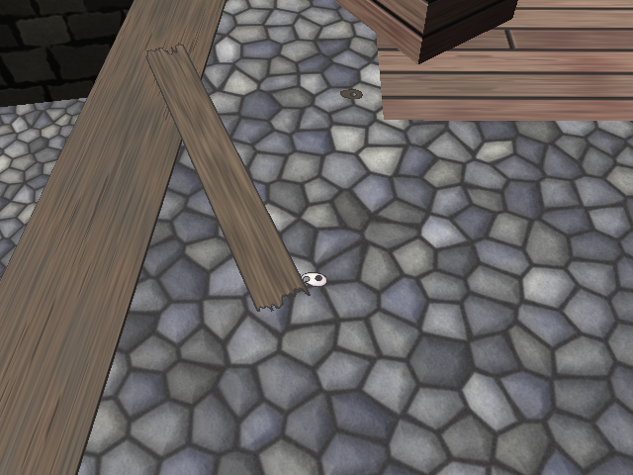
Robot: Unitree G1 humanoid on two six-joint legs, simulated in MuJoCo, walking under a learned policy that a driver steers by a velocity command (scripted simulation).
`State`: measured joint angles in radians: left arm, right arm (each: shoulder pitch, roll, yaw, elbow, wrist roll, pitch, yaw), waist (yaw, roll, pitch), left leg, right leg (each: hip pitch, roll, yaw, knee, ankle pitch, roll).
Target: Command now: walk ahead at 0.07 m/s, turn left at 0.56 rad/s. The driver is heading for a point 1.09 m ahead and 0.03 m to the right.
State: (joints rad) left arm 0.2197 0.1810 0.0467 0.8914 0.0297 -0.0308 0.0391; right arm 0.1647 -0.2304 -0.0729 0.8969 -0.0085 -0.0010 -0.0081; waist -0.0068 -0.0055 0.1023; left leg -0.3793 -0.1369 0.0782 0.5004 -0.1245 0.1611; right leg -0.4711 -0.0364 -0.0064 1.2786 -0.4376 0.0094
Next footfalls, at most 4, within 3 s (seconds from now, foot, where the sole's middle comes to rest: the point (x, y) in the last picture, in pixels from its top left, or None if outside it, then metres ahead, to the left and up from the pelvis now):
0.42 right None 0.09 -0.15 -0.76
0.70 left None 0.04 0.06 -0.76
2.22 left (297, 474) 0.43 0.07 -0.76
2.78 right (341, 321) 0.77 -0.03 -0.76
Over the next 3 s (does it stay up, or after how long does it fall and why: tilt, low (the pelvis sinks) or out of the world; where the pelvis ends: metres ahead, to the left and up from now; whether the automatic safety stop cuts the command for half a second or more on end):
stays up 0.72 0.01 0.02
